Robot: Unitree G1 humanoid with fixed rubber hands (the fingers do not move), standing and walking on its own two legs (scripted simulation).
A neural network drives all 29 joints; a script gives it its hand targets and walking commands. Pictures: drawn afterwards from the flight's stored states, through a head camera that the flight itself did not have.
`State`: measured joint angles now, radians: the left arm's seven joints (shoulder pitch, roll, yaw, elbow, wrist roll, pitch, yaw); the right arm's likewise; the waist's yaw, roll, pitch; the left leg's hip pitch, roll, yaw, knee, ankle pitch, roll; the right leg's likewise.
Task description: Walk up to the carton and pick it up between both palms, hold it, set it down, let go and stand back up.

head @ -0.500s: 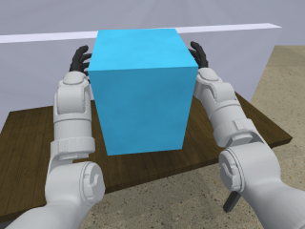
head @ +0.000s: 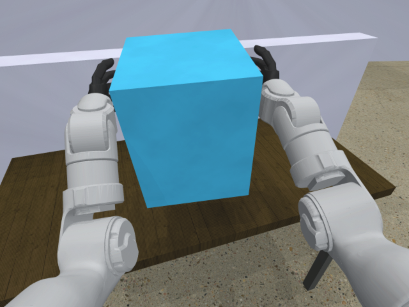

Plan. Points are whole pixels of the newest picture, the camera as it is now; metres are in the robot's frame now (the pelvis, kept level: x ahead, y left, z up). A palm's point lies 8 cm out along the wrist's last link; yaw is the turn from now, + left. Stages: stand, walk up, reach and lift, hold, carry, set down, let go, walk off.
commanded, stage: reach and lift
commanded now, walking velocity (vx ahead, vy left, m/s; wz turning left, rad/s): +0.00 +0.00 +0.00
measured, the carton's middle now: (189, 118) +0.38 -0.01 +0.23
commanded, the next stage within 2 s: hold in 0.10 s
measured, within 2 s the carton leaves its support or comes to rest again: neither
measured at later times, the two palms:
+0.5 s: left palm (89, 91) +0.36 +0.15 +0.31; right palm (266, 66) +0.36 -0.14 +0.34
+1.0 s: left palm (89, 89) +0.37 +0.15 +0.31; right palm (266, 64) +0.37 -0.14 +0.34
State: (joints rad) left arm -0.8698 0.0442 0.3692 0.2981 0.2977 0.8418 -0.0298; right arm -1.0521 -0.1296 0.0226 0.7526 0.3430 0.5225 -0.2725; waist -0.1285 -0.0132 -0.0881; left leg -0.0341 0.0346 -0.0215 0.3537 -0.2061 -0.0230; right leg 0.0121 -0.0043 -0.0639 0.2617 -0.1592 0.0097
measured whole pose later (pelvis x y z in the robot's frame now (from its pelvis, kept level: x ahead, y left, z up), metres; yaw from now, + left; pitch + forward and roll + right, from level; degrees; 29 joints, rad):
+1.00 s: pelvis -0.01 -0.01 +0.00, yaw +1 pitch -4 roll -1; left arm -1.02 0.12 0.38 0.50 0.27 0.86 -0.06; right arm -1.24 -0.16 0.02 0.94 0.38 0.60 -0.30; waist -0.09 -0.01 -0.16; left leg -0.10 0.04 -0.06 0.36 -0.19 -0.04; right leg -0.05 0.02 -0.06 0.28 -0.15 -0.01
